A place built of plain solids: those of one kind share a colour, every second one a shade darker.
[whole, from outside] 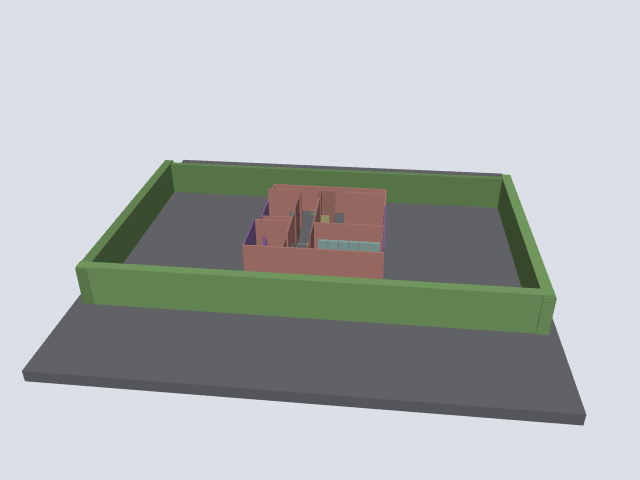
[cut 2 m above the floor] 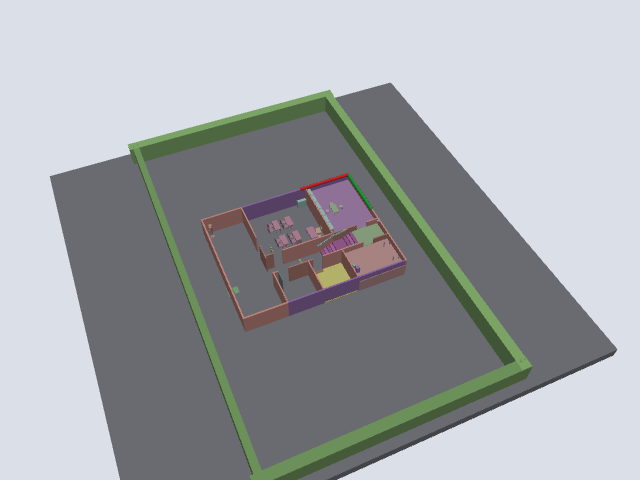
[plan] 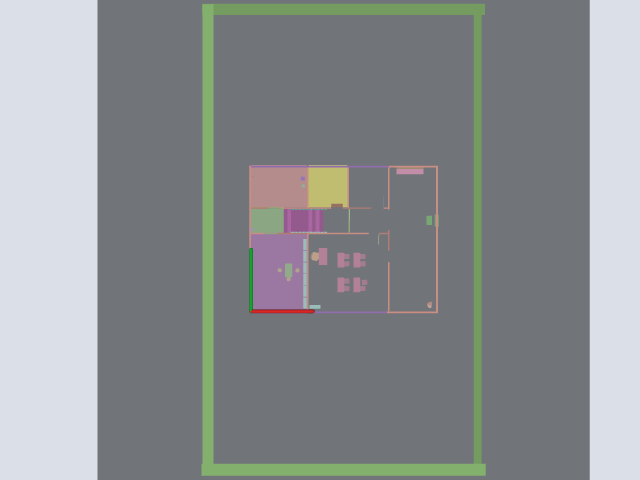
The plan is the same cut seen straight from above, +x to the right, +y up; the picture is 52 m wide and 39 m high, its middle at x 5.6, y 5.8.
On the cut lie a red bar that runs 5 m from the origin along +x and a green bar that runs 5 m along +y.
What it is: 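A split-level school wing of the 2010s; 15.0 x 11.7 m, ceiling 2.99 m, its west end 1.36 m higher up one straight flight of 8 risers of 0.170 m in its corridor, a corridor of 2.06 m, a front door of 0.86 to 0.98 x 2.1 m, inner doorways of 0.90 to 1.12 m, pupils' tables 0.64 m and their chairs 0.38 m, a teacher's desk 0.73 m, notice boards and coat hooks at a child's height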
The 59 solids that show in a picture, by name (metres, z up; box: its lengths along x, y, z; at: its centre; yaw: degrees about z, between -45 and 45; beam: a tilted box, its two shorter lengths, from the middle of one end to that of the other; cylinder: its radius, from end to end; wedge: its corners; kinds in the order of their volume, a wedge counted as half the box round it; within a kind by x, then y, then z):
{
 "ring_hedge_1": {"box": [0.88, 38.21, 3.76], "at": [-3.5, 5.84, 1.83]},
 "ring_hedge_2": {"box": [23.1, 0.98, 3.6], "at": [7.51, -12.87, 1.75]},
 "ring_hedge_3": {"box": [23.0, 0.93, 3.6], "at": [7.51, 24.53, 1.75]},
 "ring_hedge_4": {"box": [0.62, 37.7, 3.47], "at": [18.4, 5.84, 1.69]},
 "split_lounge_level_1": {"box": [4.54, 6.47, 1.41], "at": [2.27, 3.04, 0.66]},
 "wall_1": {"box": [0.15, 11.99, 4.4], "at": [-0.07, 5.84, 2.15]},
 "wall_2": {"box": [1.1, 0.12, 4.4], "at": [0.55, 6.33, 2.15]},
 "wall_3": {"box": [1.43, 0.12, 4.4], "at": [0.72, 8.39, 2.15]},
 "wall_4": {"box": [2.46, 0.12, 4.4], "at": [3.37, 6.33, 2.15]},
 "wall_5": {"box": [2.14, 0.12, 4.4], "at": [3.53, 8.39, 2.15]},
 "wall_6": {"box": [0.12, 6.33, 4.4], "at": [4.6, 3.17, 2.15]},
 "wall_7": {"box": [0.12, 3.3, 4.4], "at": [4.6, 10.04, 2.15]},
 "wall_8": {"box": [1.92, 0.12, 4.4], "at": [5.56, 8.39, 2.15]},
 "wall_9": {"box": [4.97, 0.12, 4.4], "at": [7.08, 6.33, 2.15]},
 "wall_10": {"box": [0.12, 3.3, 3.04], "at": [7.89, 10.04, 1.47]},
 "wall_11": {"box": [2.32, 0.12, 4.4], "at": [8.62, 8.39, 2.15]},
 "wall_12": {"box": [0.78, 0.12, 4.4], "at": [10.8, 6.33, 2.15]},
 "wall_13": {"box": [0.41, 0.12, 4.4], "at": [10.98, 8.39, 2.15]},
 "wall_14": {"box": [0.12, 4.0, 4.4], "at": [11.19, 2.0, 2.15]},
 "wall_15": {"box": [0.12, 1.68, 4.4], "at": [11.19, 5.77, 2.15]},
 "wall_16": {"box": [0.12, 3.41, 4.4], "at": [11.19, 9.99, 2.15]},
 "wall_17": {"box": [4.14, 0.15, 3.04], "at": [13.11, -0.07, 1.47]},
 "wall_18": {"box": [4.14, 0.15, 3.04], "at": [13.11, 11.77, 1.47]},
 "wall_19": {"box": [0.15, 11.99, 3.04], "at": [15.11, 5.84, 1.47]},
 "split_kitchen_level_1": {"box": [4.54, 3.44, 1.41], "at": [2.27, 10.17, 0.66]},
 "glazing_1": {"box": [4.6, 0.15, 4.4], "at": [2.3, -0.07, 2.15]},
 "glazing_2": {"box": [4.6, 0.15, 4.4], "at": [2.3, 11.77, 2.15]},
 "glazing_3": {"box": [3.29, 0.15, 3.04], "at": [6.25, 11.77, 1.47]},
 "glazing_4": {"box": [6.59, 0.15, 3.04], "at": [7.89, -0.07, 1.47]},
 "glazing_5": {"box": [3.29, 0.15, 3.04], "at": [9.54, 11.77, 1.47]},
 "split_corridor_level_1": {"box": [2.66, 1.94, 1.41], "at": [1.33, 7.36, 0.66]},
 "split_steps_1": {"box": [0.3, 1.94, 0.56], "at": [2.81, 7.36, 1.08]},
 "split_steps_2": {"box": [0.3, 1.94, 0.39], "at": [3.1, 7.36, 0.99]},
 "split_steps_3": {"box": [0.3, 1.94, 0.22], "at": [3.4, 7.36, 0.91]},
 "split_steps_4": {"box": [1.12, 1.94, 0.9], "at": [4.11, 7.36, 0.4]},
 "split_steps_5": {"box": [0.3, 1.94, 0.73], "at": [4.82, 7.36, 0.32]},
 "split_steps_6": {"box": [0.3, 1.94, 0.56], "at": [5.12, 7.36, 0.23]},
 "split_steps_7": {"box": [0.3, 1.94, 0.39], "at": [5.42, 7.36, 0.14]},
 "split_steps_8": {"box": [0.3, 1.94, 0.22], "at": [5.71, 7.36, 0.06]},
 "shelf_1": {"box": [0.3, 0.9, 1.35], "at": [4.38, 0.68, 1.99]},
 "shelf_2": {"box": [0.3, 0.9, 1.35], "at": [4.38, 1.63, 1.99]},
 "shelf_3": {"box": [0.3, 0.9, 1.35], "at": [4.38, 2.58, 1.99]},
 "shelf_4": {"box": [0.3, 0.9, 1.35], "at": [4.38, 3.53, 1.99]},
 "shelf_5": {"box": [0.3, 0.9, 1.35], "at": [4.38, 4.48, 1.99]},
 "shelf_6": {"box": [0.3, 0.9, 1.35], "at": [4.38, 5.43, 1.99]},
 "shelf_7": {"box": [0.9, 0.3, 0.95], "at": [5.2, 0.37, 0.42]},
 "meet_level_1": {"box": [1.85, 0.3, 0.2], "at": [5.59, 8.6, 0.05]},
 "meet_level_2": {"box": [3.17, 3.14, 0.2], "at": [6.25, 10.32, 0.05]},
 "desk_1": {"box": [0.7, 1.4, 0.07], "at": [5.85, 4.46, 0.69]},
 "desk_2": {"box": [0.55, 1.2, 0.07], "at": [7.29, 2.16, 0.6]},
 "desk_3": {"box": [0.55, 1.2, 0.07], "at": [7.29, 4.16, 0.6]},
 "desk_4": {"box": [0.55, 1.2, 0.07], "at": [8.59, 2.16, 0.6]},
 "desk_5": {"box": [0.55, 1.2, 0.07], "at": [8.59, 4.16, 0.6]},
 "bench_upholstered_1": {"box": [2.2, 0.5, 0.2], "at": [12.91, 11.39, 0.3]},
 "door_leaf_meet_1": {"box": [0.044, 1.0, 2.04], "at": [10.75, 8.95, 1.03], "yaw": 0.1},
 "task_chair_1": {"box": [0.48, 0.68, 0.26], "at": [5.2, 4.46, 0.58], "yaw": -9.8},
 "door_leaf_open_1": {"box": [0.044, 0.84, 2.04], "at": [10.37, 5.85, 1.03], "yaw": -2.3},
 "coffee_table_1": {"box": [0.58, 1.12, 0.07], "at": [3.05, 3.34, 1.72]},
 "doormat_hold_1": {"box": [0.45, 0.75, 0.06], "at": [14.48, 7.39, -0.02]}
}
